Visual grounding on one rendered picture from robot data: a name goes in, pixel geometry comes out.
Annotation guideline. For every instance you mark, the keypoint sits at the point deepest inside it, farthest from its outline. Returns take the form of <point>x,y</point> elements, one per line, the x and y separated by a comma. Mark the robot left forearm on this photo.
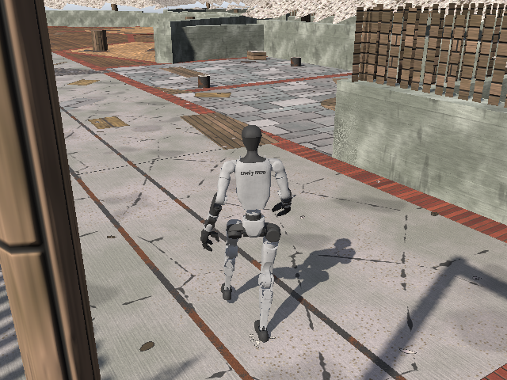
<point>213,214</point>

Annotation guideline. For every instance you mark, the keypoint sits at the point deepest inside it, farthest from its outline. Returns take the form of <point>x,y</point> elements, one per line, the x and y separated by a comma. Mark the right robot hand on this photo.
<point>278,207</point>

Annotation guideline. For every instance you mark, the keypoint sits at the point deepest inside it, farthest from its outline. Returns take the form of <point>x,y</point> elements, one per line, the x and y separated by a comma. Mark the right robot upper arm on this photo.
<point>281,178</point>

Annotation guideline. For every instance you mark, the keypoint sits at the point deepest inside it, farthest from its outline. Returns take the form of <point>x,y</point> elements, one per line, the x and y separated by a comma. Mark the left robot hand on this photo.
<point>206,241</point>

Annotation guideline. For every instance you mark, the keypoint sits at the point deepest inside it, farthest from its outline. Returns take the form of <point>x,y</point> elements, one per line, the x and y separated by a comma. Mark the left robot upper arm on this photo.
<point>227,168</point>

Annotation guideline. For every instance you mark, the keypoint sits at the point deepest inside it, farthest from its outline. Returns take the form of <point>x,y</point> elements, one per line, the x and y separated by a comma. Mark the humanoid robot head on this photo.
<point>251,137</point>

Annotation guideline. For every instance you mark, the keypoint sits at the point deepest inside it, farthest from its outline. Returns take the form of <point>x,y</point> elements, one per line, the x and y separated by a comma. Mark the robot right forearm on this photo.
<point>287,202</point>

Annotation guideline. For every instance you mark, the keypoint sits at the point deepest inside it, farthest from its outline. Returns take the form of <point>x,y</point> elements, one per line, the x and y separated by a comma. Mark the robot left thigh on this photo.
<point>234,231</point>

